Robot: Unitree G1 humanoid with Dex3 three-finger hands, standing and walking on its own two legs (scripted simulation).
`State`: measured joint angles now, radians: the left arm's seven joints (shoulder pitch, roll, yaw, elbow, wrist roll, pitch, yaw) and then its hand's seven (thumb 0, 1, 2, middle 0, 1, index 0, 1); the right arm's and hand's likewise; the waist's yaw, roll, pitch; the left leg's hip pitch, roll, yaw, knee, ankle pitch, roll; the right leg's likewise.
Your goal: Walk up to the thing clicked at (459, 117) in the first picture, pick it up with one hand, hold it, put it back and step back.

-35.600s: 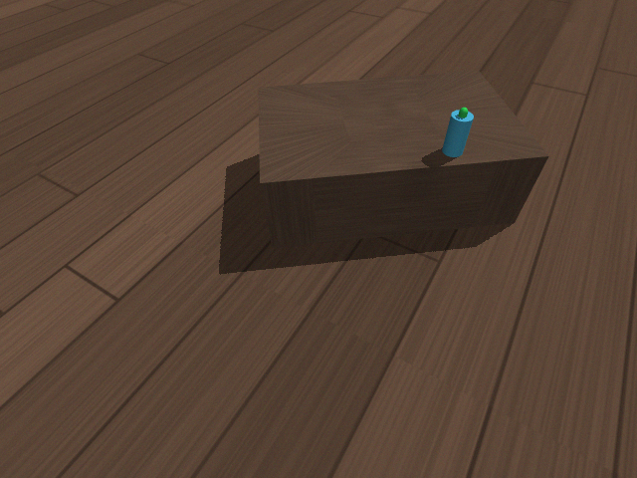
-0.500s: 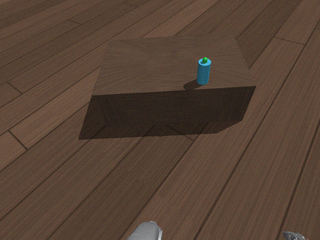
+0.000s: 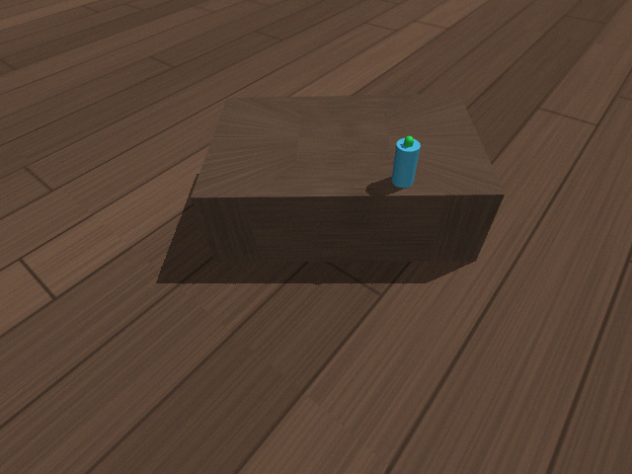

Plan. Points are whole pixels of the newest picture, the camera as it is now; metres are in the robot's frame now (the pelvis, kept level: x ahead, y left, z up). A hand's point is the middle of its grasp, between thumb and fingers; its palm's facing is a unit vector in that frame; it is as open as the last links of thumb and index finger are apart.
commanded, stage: step back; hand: right
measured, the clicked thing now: (405, 159) +1.10 -0.23 -0.31
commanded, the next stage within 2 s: stand in 0.50 s
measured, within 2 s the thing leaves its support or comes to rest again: neither
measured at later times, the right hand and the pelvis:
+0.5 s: hand (499, 467) +0.17 -0.21 -0.14, palm faces -0.02 +0.95 -0.33, open 7.4 cm; pelvis +0.04 +0.03 +0.01, yaw -1 degrees
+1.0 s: hand out of the picture +0.10 -0.23 -0.14, palm faces +0.01 +0.94 -0.33, open 7.4 cm; pelvis +0.03 +0.02 +0.02, yaw -1 degrees
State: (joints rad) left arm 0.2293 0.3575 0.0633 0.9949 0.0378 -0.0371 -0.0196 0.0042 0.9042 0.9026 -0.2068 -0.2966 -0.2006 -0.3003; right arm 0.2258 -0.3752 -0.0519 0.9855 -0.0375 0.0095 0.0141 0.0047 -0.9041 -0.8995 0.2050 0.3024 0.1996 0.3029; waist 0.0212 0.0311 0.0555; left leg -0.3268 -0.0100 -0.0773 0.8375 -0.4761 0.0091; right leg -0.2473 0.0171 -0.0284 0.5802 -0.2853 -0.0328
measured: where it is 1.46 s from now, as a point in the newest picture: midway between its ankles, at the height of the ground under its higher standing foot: outside the picture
